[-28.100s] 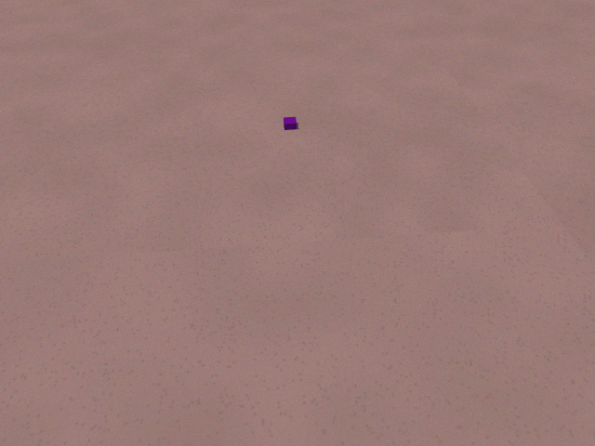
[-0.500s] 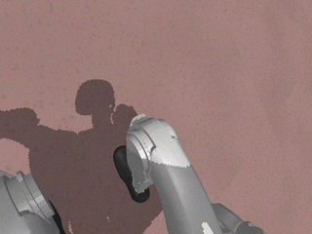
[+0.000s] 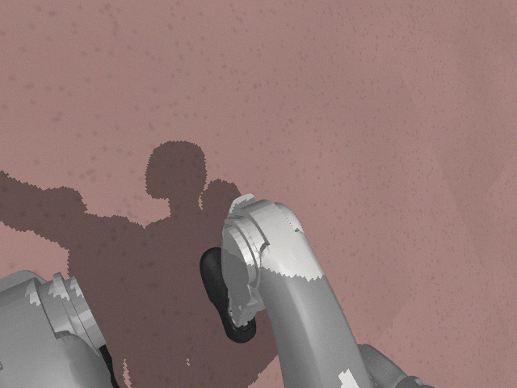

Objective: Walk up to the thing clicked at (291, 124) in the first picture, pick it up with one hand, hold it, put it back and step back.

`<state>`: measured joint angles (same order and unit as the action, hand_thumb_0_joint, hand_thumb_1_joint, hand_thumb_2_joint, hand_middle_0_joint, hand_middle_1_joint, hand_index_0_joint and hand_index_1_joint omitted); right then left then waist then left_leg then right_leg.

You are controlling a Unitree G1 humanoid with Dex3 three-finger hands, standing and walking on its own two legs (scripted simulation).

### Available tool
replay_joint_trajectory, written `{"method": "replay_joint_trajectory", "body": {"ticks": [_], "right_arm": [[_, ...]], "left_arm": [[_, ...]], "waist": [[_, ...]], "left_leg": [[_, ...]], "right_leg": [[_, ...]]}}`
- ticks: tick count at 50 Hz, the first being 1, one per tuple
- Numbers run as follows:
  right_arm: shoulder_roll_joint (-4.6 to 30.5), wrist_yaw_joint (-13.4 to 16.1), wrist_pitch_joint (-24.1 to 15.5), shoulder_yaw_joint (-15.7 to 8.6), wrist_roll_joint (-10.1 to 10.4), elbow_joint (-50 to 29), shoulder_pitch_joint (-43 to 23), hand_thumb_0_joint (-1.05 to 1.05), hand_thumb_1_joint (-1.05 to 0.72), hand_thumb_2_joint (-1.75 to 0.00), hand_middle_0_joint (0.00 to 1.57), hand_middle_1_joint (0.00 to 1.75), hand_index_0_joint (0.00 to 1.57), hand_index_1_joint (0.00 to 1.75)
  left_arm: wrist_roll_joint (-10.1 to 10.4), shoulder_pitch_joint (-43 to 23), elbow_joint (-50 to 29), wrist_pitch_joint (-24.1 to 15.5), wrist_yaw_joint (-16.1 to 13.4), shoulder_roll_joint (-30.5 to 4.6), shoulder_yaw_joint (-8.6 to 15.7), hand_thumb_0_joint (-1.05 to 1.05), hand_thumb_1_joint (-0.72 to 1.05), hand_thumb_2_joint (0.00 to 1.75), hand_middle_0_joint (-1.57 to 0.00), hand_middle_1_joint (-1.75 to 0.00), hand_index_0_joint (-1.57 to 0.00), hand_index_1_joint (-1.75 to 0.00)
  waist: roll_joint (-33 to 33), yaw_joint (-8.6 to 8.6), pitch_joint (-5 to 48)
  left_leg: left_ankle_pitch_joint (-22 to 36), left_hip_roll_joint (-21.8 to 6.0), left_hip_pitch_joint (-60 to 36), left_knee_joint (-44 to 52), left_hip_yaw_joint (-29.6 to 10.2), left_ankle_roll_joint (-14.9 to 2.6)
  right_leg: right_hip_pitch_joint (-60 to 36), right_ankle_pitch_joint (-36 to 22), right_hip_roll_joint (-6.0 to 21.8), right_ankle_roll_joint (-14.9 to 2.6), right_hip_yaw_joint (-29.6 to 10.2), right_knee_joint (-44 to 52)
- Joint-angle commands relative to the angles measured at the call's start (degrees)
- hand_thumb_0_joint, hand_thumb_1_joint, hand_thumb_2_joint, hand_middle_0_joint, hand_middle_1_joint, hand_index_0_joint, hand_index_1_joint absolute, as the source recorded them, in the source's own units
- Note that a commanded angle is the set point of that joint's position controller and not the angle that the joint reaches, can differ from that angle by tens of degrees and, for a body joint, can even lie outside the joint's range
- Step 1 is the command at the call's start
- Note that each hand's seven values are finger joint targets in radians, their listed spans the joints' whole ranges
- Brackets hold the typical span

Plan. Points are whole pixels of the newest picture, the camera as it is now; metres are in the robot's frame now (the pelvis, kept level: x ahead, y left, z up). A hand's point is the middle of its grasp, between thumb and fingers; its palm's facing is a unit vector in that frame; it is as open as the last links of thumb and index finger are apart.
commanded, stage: withdraw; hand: left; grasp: from above
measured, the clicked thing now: out of the picture +0.46 +0.34 -0.30
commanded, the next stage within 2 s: home in 0.58 s
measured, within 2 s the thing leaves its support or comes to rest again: neither
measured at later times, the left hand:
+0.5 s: hand out of the picture +0.44 +0.33 -0.10, palm faces -0.48 -0.12 -0.87, open 14.0 cm
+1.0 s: hand out of the picture +0.45 +0.34 -0.13, palm faces -0.29 -0.29 -0.91, open 11.4 cm
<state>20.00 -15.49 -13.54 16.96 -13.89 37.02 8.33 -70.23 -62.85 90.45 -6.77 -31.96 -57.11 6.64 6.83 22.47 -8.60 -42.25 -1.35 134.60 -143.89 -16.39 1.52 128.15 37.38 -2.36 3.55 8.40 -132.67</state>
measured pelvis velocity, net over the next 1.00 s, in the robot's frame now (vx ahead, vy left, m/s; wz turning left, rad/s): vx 0.00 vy -0.01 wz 0.12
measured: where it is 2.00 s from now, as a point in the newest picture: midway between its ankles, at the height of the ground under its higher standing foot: (174, 349)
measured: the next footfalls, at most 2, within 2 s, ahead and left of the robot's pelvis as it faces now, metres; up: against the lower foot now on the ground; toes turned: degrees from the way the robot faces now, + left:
none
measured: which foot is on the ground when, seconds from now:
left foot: down 0.00-1.00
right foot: down 0.00-1.00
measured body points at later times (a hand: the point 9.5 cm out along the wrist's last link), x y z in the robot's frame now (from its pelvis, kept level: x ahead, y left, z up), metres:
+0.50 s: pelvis -0.02 -0.01 +0.04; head +0.21 +0.08 +0.42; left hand +0.46 +0.33 -0.05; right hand +0.10 -0.28 -0.06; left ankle +0.05 +0.13 -0.28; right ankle +0.12 -0.13 -0.28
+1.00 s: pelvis +0.00 -0.01 +0.02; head +0.24 +0.09 +0.39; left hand +0.46 +0.35 -0.08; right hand +0.06 -0.26 -0.08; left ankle +0.05 +0.13 -0.28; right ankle +0.12 -0.13 -0.28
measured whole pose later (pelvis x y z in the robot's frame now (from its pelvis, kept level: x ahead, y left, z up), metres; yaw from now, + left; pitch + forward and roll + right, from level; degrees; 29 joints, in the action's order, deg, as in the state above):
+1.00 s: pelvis +0.00 -0.01 +0.02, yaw +7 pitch +36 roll -9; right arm 14.4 -8.6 -1.6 5.6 -6.6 38.5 13.7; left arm -58.5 -52.3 68.1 -4.6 -16.0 -41.8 7.5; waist -0.8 14.8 3.1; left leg -39.7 -0.4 133.9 -136.6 -9.7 1.4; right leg 129.4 38.1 0.1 3.3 3.4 -130.6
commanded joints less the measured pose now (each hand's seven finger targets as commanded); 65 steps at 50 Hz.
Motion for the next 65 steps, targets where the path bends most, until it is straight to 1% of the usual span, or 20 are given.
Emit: {"method": "replay_joint_trajectory", "body": {"ticks": [1,3,5,10,16,20,27,33,34,36,37,39,41,43,49,52,54,57,60,65], "right_arm": [[17.3,-0.1,2.9,-9.5,2.8,0.7,9.5,0.0,-0.9,-0.9,0.2,0.3,0.2,0.3],[16.6,-0.3,4.8,-11.2,3.9,0.9,10.5,0.0,-0.9,-0.9,0.2,0.3,0.2,0.3],[15.6,-0.5,6.2,-12.6,4.9,1.2,11.9,0.0,-0.9,-0.9,0.2,0.3,0.2,0.3],[14.6,1.6,9.8,-15.6,7.1,0.4,13.8,0.0,-0.9,-0.91,0.2,0.3,0.2,0.3],[12.7,6.3,13.0,-16.0,7.8,-0.6,13.0,0.0,-0.89,-0.9,0.2,0.3,0.2,0.3],[11.3,8.8,13.9,-14.9,7.7,-0.9,11.7,0.0,-0.89,-0.9,0.2,0.3,0.2,0.3],[11.0,10.4,13.5,-12.2,6.5,-1.0,10.9,0.0,-0.89,-0.89,0.2,0.3,0.2,0.3],[12.7,10.3,12.0,-11.0,5.0,-0.5,12.5,0.0,-0.89,-0.89,0.2,0.3,0.2,0.3],[13.0,10.3,11.8,-11.2,4.9,-0.5,13.0,0.0,-0.89,-0.89,0.2,0.3,0.2,0.3],[13.6,10.2,11.6,-11.4,4.5,-1.1,13.5,0.0,-0.88,-0.89,0.2,0.3,0.2,0.3],[13.3,10.0,11.4,-11.9,4.3,-0.9,14.0,0.0,-0.88,-0.89,0.2,0.3,0.2,0.3],[13.7,9.7,11.0,-12.7,4.4,-1.1,15.2,0.0,-0.88,-0.9,0.2,0.3,0.2,0.3],[12.9,9.2,10.8,-13.4,5.0,-1.3,15.6,0.0,-0.89,-0.9,0.2,0.3,0.2,0.3],[12.5,8.6,10.7,-14.8,5.7,-0.9,16.3,0.0,-0.89,-0.9,0.2,0.3,0.2,0.3],[11.0,7.7,12.2,-19.1,9.1,0.1,17.6,0.0,-0.89,-0.9,0.2,0.3,0.2,0.3],[10.1,7.9,13.3,-20.4,10.9,-0.6,16.2,0.0,-0.9,-0.9,0.2,0.3,0.2,0.3],[9.7,8.5,14.1,-20.9,11.9,-2.1,14.7,0.0,-0.9,-0.9,0.2,0.3,0.2,0.3],[8.0,9.3,14.4,-21.2,12.8,-4.3,11.2,0.0,-0.9,-0.9,0.2,0.3,0.2,0.3],[7.2,10.6,14.0,-21.7,13.6,-5.8,8.9,0.0,-0.9,-0.9,0.2,0.3,0.2,0.3],[6.0,12.5,12.3,-21.8,14.5,-8.3,5.2,0.0,-0.9,-0.9,0.2,0.3,0.2,0.3]], "left_arm": [[1.6,-10.2,-17.2,2.5,1.9,-11.8,1.0,0.0,-0.54,1.0,-0.07,-0.97,-0.06,-0.98],[2.5,-9.7,-18.9,3.4,4.8,-8.4,0.4,0.0,-0.55,1.01,-0.07,-0.97,-0.06,-0.99],[3.7,-9.0,-19.2,4.5,8.2,-1.8,-2.4,0.0,-0.54,1.0,-0.07,-0.99,-0.07,-0.99],[5.4,-13.0,-25.6,4.3,16.6,4.6,-6.9,0.0,-0.55,1.03,-0.08,-1.0,-0.06,-1.02],[5.8,-15.2,-24.2,2.2,21.0,5.0,-7.7,0.0,-0.5,1.01,-0.09,-0.99,-0.08,-1.0],[4.2,-16.1,-19.6,0.7,20.6,2.0,-6.8,0.0,-0.51,1.02,-0.08,-1.0,-0.07,-1.01],[0.9,-19.7,-11.0,-3.0,16.6,-2.2,-6.0,0.0,-0.49,1.0,-0.09,-1.0,-0.09,-1.0],[-1.1,-21.4,-8.4,-5.3,12.4,-5.1,-4.5,0.0,-0.49,0.98,-0.08,-1.0,-0.09,-0.99],[-1.6,-22.5,-10.4,-5.6,11.6,-7.1,-3.2,0.0,-0.49,0.98,-0.09,-1.0,-0.1,-0.99],[-2.0,-22.0,-13.9,-5.5,10.1,-9.6,-1.0,0.0,-0.33,0.91,-0.25,-0.84,-0.22,-0.83],[-1.6,-20.0,-13.3,-5.0,9.8,-7.2,-1.3,0.0,-0.26,0.94,-0.25,-0.76,-0.23,-0.75],[-0.5,-20.2,-17.9,-4.2,9.0,-7.9,0.7,0.0,-0.15,0.9,-0.24,-0.64,-0.22,-0.66],[2.1,-18.1,-23.4,-2.8,9.0,-8.0,1.9,0.0,-0.03,0.86,-0.23,-0.56,-0.21,-0.58],[5.7,-13.9,-25.8,-0.8,9.8,-6.4,2.9,0.0,0.11,0.86,-0.22,-0.51,-0.2,-0.53],[17.5,-4.2,-39.0,4.7,16.3,-0.2,3.6,0.0,0.54,0.87,-0.21,-0.39,-0.2,-0.4],[24.2,4.2,-43.4,7.1,21.6,7.2,1.9,0.0,0.75,0.89,-0.2,-0.34,-0.2,-0.34],[28.4,9.8,-48.6,8.5,24.6,7.7,3.4,0.0,0.85,0.91,-0.2,-0.32,-0.2,-0.32],[34.4,16.8,-54.9,10.2,28.8,14.4,0.2,0.0,0.9,0.9,-0.2,-0.3,-0.2,-0.3],[40.5,21.4,-62.3,11.2,30.2,16.9,0.2,0.0,0.9,0.9,-0.2,-0.3,-0.2,-0.3],[48.2,28.3,-70.6,12.6,30.4,21.0,-0.5,0.0,0.9,0.9,-0.2,-0.3,-0.2,-0.3]], "waist": [[-42.0,-3.87,50.7],[-39.6,-4.41,50.3],[-35.2,-3.86,47.6],[-27.5,-3.09,48.0],[-20.8,-3.5,43.5],[-18.1,-4.42,42.2],[-19.4,-3.64,41.3],[-24.3,-2.33,43.0],[-26.0,-3.11,45.7],[-31.2,-4.27,49.6],[-31.9,-3.99,49.2],[-33.5,-4.39,51.9],[-35.2,-6.33,59.5],[-35.4,-7.84,62.5],[-32.0,-12.14,66.2],[-26.3,-11.97,59.7],[-22.5,-13.26,58.3],[-18.6,-13.37,54.6],[-15.4,-13.97,52.1],[-17.0,-15.57,50.4]], "left_leg": [[25.5,-1.0,-37.1,16.6,9.5,-0.42],[23.3,-0.7,-34.3,17.1,10.1,-0.89],[20.1,-0.4,-31.6,18.1,10.5,-1.45],[12.9,0.6,-30.2,22.1,10.7,-2.06],[9.2,1.7,-28.2,24.2,11.7,-2.33],[9.3,1.9,-24.8,23.1,13.3,-2.92],[6.0,1.7,-21.8,22.0,13.0,-3.09],[8.2,1.4,-26.3,20.7,12.2,-2.54],[9.3,1.3,-28.4,20.5,12.3,-2.36],[12.0,1.4,-32.0,20.6,12.4,-1.75],[13.0,1.2,-33.1,20.0,12.4,-1.53],[14.6,1.4,-34.4,20.0,12.6,-1.32],[18.2,1.2,-37.8,20.0,13.1,-1.54],[20.0,1.1,-39.2,20.9,13.8,-1.72],[19.9,1.3,-41.5,26.6,14.9,-2.44],[18.2,1.4,-40.3,30.6,13.9,-2.75],[16.8,1.5,-39.9,32.8,13.4,-3.12],[15.1,1.1,-40.8,36.5,12.5,-3.35],[12.5,0.8,-43.3,39.9,12.3,-3.43],[9.9,0.2,-51.6,47.6,11.4,-2.76]], "right_leg": [[-22.1,-22.1,-2.1,-5.57,5.7,8.4],[-20.7,-20.6,-2.1,-5.53,4.9,9.1],[-19.4,-18.4,-1.8,-5.43,4.3,10.5],[-21.4,-12.5,-1.1,-5.75,2.8,14.7],[-21.2,-7.3,-0.2,-6.13,0.9,18.6],[-22.9,-5.9,-0.3,-6.1,-0.9,19.5],[-20.7,-1.4,-0.6,-5.9,-1.9,17.2],[-17.9,-5.7,-0.2,-5.61,1.1,13.7],[-18.2,-7.1,-0.1,-5.62,1.4,13.1],[-18.1,-9.8,0.2,-5.8,2.1,11.5],[-17.5,-10.6,0.3,-6.01,2.2,10.8],[-17.2,-12.0,0.6,-6.05,2.7,10.6],[-21.2,-15.4,0.5,-5.74,2.0,10.6],[-23.3,-16.9,0.6,-5.5,1.6,11.5],[-28.5,-16.6,0.6,-5.55,-0.4,17.1],[-28.4,-15.4,0.8,-5.65,-0.9,20.4],[-30.7,-14.3,1.0,-5.59,-1.5,23.2],[-32.7,-13.2,1.1,-5.32,-2.2,26.7],[-35.0,-11.0,1.4,-5.33,-2.9,31.5],[-39.1,-8.7,1.9,-5.23,-3.7,36.8]]}}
